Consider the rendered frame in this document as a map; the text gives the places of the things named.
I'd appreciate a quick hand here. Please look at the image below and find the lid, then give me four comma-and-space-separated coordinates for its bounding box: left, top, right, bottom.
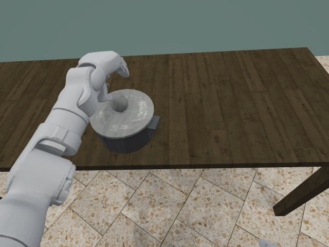
89, 89, 154, 139

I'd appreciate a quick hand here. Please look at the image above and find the table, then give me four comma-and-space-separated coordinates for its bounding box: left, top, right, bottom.
0, 47, 329, 216

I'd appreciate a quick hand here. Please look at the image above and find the knob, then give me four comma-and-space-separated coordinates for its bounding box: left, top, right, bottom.
110, 95, 128, 112

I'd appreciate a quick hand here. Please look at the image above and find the left robot upper arm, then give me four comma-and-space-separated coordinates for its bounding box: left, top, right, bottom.
0, 148, 76, 247

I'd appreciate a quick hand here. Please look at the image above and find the robot left forearm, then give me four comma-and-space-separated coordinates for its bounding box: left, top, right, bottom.
5, 61, 106, 193

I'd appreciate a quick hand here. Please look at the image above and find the pot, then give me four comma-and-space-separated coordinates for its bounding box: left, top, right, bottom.
97, 115, 160, 154

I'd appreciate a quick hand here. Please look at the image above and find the left robot hand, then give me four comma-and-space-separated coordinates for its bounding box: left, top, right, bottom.
78, 51, 129, 102

